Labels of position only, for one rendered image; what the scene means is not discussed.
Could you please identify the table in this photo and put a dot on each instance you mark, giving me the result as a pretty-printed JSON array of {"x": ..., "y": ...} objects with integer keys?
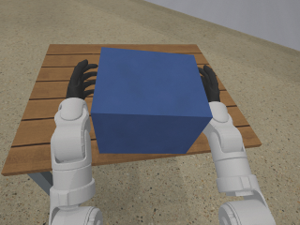
[{"x": 30, "y": 152}]

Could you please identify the robot left hand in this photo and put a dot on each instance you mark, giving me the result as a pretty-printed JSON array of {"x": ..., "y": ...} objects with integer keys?
[{"x": 77, "y": 84}]

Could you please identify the robot right upper arm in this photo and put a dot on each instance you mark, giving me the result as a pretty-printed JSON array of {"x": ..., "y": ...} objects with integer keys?
[{"x": 245, "y": 212}]

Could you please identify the right robot forearm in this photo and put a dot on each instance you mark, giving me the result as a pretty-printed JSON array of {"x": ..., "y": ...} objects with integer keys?
[{"x": 234, "y": 176}]

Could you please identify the left robot forearm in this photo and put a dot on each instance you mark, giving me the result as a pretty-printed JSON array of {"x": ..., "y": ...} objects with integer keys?
[{"x": 71, "y": 157}]

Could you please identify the robot right hand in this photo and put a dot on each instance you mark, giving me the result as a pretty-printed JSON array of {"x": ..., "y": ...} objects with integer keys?
[{"x": 210, "y": 83}]

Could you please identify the carton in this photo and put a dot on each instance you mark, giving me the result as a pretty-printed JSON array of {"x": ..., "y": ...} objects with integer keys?
[{"x": 148, "y": 102}]

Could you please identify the robot left upper arm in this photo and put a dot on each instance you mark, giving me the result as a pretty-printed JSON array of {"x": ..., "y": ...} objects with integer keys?
[{"x": 83, "y": 215}]

